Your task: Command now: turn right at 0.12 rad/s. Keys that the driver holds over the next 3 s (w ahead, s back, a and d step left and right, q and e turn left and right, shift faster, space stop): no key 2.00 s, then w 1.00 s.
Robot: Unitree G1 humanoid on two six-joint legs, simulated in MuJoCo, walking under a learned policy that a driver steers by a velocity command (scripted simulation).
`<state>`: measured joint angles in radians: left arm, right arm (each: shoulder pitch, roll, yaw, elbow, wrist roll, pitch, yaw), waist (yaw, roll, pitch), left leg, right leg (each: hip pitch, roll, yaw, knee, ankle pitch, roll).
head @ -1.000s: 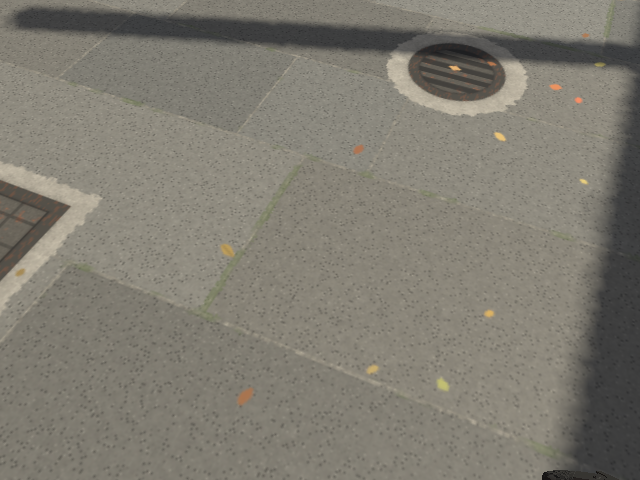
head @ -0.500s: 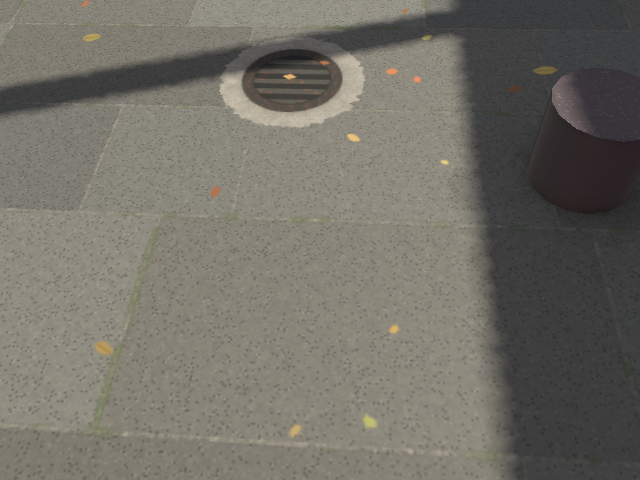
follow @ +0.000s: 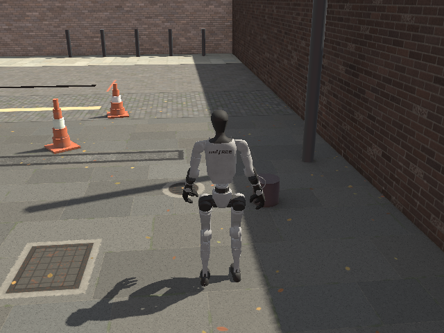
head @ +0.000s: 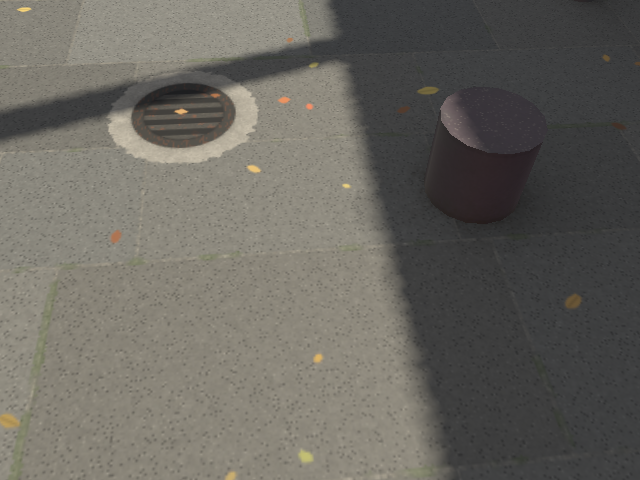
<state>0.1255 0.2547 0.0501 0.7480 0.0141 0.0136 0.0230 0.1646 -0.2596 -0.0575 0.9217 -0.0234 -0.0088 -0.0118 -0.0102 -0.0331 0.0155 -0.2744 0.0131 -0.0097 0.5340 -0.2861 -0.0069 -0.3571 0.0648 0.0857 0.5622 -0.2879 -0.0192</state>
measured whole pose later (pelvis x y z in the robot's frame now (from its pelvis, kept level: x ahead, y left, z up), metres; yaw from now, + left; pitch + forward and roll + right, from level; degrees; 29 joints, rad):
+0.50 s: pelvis +0.02 +0.01 +0.00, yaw -1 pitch -1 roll +0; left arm 0.16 0.23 0.05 0.91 0.01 0.00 0.02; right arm 0.16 -0.25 -0.02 0.99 -0.01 -0.02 -0.02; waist -0.01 0.00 0.04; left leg -0.18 0.01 0.00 0.52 -0.31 0.00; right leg -0.26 0.03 0.07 0.53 -0.24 0.00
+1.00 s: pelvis +0.02 +0.01 +0.00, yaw +0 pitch -2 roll +0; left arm 0.15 0.23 0.04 1.07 0.00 0.01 0.03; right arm 0.23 -0.23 -0.01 1.06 -0.01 -0.02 -0.03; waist -0.01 0.00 0.04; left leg -0.17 0.00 0.01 0.50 -0.30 0.01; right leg -0.24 0.02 0.07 0.50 -0.23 0.01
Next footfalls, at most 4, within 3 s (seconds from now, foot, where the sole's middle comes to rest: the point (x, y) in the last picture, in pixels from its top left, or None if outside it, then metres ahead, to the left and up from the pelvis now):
2.32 right None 0.14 -0.12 -0.77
2.80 left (272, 462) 0.52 0.10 -0.77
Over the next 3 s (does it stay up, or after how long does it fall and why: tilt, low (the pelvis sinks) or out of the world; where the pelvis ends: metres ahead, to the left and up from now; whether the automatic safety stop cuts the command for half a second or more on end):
stays up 0.45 0.02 0.01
